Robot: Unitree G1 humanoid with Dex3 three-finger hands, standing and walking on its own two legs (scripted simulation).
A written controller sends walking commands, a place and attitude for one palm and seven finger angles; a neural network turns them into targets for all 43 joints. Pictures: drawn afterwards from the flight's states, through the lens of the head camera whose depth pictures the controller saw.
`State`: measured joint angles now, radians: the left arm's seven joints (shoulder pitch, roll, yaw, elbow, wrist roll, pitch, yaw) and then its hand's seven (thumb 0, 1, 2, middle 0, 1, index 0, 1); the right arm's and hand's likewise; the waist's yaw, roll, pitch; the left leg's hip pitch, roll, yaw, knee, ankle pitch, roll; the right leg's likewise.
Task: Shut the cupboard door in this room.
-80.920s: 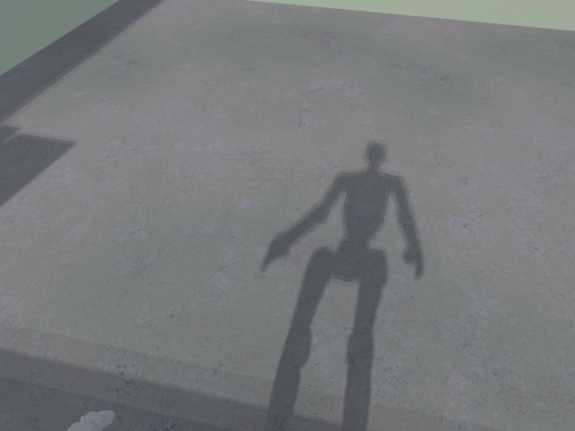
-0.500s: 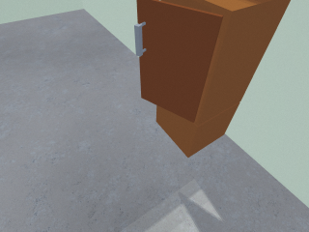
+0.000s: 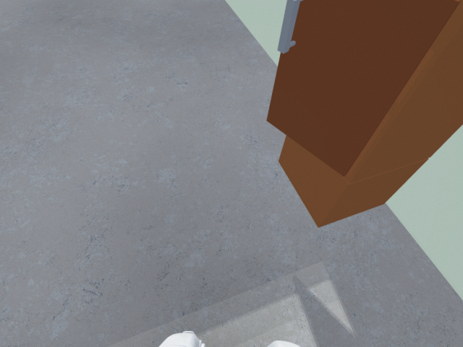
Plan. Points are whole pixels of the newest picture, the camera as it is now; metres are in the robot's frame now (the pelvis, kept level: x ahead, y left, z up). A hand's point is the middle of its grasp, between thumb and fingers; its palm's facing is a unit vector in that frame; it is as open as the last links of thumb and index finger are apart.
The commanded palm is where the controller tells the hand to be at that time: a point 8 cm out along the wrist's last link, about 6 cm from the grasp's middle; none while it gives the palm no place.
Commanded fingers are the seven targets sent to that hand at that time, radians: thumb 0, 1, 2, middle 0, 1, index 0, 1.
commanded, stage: walk to a spot facing it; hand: left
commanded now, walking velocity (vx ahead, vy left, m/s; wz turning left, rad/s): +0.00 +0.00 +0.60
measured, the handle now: (293, 24) +0.92 -0.14 +0.08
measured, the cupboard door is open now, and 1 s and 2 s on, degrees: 22 22 22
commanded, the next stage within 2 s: turn to face it in 1.56 s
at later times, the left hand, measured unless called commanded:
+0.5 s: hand out of the picture +0.01 +0.19 -0.14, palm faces +0.30 -0.91 -0.29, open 7.3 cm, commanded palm none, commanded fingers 0.00 0.90 0.90 -0.20 -0.30 -0.20 -0.30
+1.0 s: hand out of the picture +0.03 +0.21 -0.13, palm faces +0.61 -0.74 -0.28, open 7.3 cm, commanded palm none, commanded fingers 0.00 0.90 0.90 -0.20 -0.30 -0.20 -0.30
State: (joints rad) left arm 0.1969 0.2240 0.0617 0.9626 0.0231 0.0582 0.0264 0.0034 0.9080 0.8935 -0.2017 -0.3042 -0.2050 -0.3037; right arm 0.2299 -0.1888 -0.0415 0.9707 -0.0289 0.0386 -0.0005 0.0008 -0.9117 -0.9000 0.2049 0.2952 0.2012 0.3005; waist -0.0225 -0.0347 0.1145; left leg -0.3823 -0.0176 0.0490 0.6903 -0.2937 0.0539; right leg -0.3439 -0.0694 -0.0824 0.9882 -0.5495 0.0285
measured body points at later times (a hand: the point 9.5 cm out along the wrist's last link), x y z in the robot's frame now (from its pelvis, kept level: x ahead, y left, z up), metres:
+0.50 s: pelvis +0.00 -0.03 +0.02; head +0.06 -0.02 +0.46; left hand -0.01 +0.23 -0.12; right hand +0.16 -0.27 -0.13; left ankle -0.03 +0.09 -0.67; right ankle +0.01 -0.17 -0.72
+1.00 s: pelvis +0.10 -0.01 +0.01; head +0.14 +0.00 +0.46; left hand +0.00 +0.25 -0.11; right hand +0.28 -0.19 -0.15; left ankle -0.02 +0.08 -0.65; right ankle +0.17 -0.09 -0.72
